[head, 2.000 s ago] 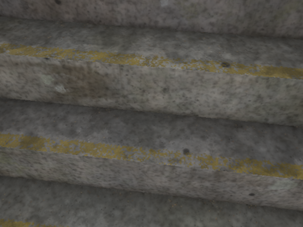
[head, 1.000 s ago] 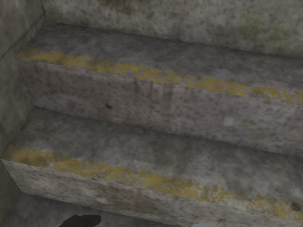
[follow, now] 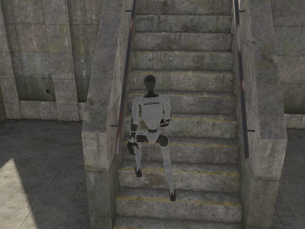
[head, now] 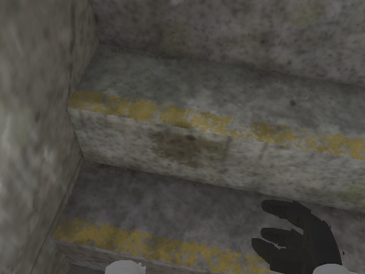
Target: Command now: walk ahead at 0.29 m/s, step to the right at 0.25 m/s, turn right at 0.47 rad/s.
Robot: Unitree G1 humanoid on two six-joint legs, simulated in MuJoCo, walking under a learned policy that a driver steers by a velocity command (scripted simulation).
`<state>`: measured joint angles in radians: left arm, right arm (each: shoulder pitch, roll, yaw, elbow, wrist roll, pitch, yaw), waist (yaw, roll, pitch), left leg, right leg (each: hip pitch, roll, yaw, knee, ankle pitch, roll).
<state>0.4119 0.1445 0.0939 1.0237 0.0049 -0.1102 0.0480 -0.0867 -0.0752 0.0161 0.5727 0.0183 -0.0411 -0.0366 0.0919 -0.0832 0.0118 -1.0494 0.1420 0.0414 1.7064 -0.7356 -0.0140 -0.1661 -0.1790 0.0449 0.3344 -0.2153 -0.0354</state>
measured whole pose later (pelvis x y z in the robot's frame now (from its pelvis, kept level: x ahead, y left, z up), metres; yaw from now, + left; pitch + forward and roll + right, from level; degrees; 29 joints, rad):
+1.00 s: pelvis +0.15 -0.04 +0.16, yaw -31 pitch +2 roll -3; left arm 0.31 0.33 0.12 0.70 0.06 -0.07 0.00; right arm 0.01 -0.19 -0.01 0.58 -0.06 -0.03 -0.06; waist 0.04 0.08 0.01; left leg -0.84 -0.03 -0.08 2.19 -0.44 0.05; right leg -0.52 0.19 0.00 0.84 -0.36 -0.12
